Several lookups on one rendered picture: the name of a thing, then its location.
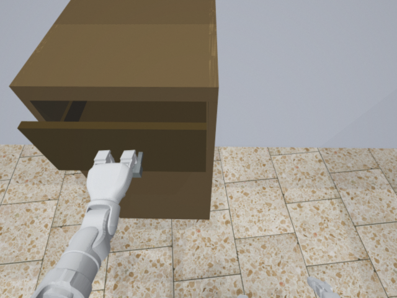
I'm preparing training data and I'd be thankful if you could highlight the cabinet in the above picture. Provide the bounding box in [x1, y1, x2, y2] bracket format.
[9, 0, 219, 220]

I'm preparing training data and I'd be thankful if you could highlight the left robot hand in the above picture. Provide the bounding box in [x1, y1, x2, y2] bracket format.
[86, 150, 138, 204]

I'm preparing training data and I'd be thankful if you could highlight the right robot hand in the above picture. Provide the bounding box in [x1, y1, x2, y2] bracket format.
[307, 276, 341, 298]

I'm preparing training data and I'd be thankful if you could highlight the drawer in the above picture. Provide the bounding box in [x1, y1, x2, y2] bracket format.
[18, 101, 207, 172]

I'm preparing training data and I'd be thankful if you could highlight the robot left forearm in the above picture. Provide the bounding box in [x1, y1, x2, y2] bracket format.
[30, 199, 120, 298]

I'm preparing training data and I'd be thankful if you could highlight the handle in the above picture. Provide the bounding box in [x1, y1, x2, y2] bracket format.
[132, 152, 144, 178]

